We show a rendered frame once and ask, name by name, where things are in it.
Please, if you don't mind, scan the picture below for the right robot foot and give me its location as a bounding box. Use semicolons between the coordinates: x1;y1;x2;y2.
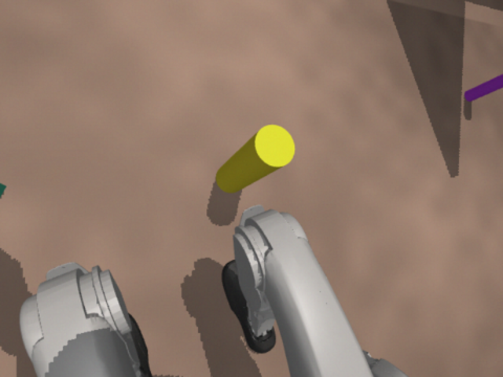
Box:
222;260;276;353

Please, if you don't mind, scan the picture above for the right robot hand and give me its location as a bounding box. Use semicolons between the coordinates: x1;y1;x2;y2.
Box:
363;350;409;377

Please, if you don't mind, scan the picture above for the left robot foot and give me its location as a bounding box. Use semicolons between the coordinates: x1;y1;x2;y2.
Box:
128;313;152;377

